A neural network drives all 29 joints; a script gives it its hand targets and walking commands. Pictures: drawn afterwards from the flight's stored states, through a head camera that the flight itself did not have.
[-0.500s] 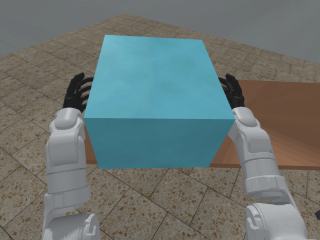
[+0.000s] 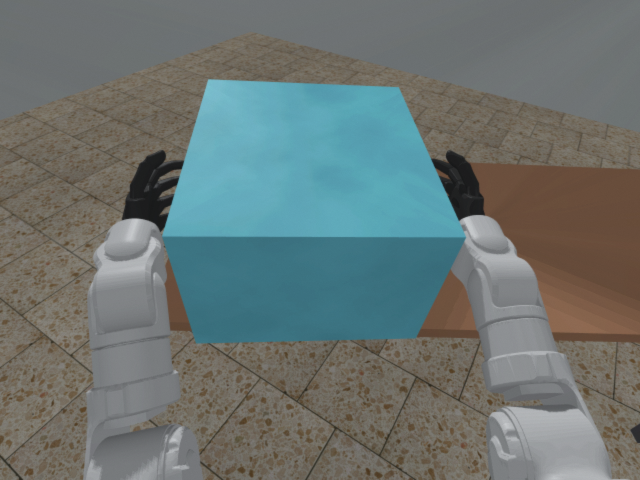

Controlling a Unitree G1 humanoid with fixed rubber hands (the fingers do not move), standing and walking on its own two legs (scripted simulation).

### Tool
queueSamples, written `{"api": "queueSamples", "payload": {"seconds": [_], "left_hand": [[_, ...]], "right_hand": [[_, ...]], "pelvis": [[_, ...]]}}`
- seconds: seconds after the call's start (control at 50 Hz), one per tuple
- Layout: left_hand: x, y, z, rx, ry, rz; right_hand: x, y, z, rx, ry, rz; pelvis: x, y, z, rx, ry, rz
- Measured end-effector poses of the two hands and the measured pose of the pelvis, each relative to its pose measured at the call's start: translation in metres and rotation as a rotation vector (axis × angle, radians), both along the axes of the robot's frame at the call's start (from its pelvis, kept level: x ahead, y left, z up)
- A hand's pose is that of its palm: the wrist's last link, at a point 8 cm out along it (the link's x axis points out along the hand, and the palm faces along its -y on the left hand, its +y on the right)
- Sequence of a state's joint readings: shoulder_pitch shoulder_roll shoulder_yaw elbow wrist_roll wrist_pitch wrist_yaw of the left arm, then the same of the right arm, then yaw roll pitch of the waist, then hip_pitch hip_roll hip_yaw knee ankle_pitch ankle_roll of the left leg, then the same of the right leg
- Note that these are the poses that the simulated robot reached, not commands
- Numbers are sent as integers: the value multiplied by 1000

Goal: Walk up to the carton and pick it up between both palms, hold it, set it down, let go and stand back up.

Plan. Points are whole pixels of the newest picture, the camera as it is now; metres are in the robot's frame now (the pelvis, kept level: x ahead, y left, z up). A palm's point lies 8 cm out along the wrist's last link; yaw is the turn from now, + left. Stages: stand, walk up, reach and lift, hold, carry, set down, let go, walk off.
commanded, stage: hold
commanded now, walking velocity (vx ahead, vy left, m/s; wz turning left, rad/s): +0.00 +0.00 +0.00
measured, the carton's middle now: (307, 202) +0.42 +0.00 +0.15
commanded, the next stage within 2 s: none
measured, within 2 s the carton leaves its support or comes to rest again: neither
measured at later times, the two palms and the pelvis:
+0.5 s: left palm (144, 223) +0.34 +0.19 +0.18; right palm (462, 216) +0.35 -0.18 +0.18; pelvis -0.01 +0.00 +0.00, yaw +0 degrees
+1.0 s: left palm (140, 227) +0.34 +0.19 +0.18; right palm (459, 216) +0.35 -0.18 +0.18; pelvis +0.00 +0.00 +0.00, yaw +0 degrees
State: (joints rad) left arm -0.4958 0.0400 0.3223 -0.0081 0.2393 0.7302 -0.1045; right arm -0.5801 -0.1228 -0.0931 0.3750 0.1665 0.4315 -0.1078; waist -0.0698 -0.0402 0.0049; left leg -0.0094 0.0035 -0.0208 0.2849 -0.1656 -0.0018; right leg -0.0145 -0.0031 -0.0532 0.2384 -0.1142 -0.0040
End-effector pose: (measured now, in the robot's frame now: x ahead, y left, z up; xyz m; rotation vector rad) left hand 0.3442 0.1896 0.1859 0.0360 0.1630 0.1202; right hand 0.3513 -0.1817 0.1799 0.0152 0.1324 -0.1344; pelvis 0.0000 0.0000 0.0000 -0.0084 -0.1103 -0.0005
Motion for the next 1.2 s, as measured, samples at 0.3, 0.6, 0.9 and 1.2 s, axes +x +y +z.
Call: {"api": "queueSamples", "payload": {"seconds": [0.3,0.6,0.9,1.2], "left_hand": [[-3,2,1,2,-13,5],[1,-2,3,10,-21,1],[1,2,-2,10,-24,-1],[0,4,-1,15,-8,4]], "right_hand": [[-1,2,5,-6,-19,5],[2,-2,5,-2,-32,2],[1,2,3,-2,-36,-2],[3,4,3,5,-28,4]], "pelvis": [[-6,-2,0,0,4,3],[-5,-4,0,0,17,7],[-1,-2,0,-2,4,4],[-6,1,0,0,18,7]]}}
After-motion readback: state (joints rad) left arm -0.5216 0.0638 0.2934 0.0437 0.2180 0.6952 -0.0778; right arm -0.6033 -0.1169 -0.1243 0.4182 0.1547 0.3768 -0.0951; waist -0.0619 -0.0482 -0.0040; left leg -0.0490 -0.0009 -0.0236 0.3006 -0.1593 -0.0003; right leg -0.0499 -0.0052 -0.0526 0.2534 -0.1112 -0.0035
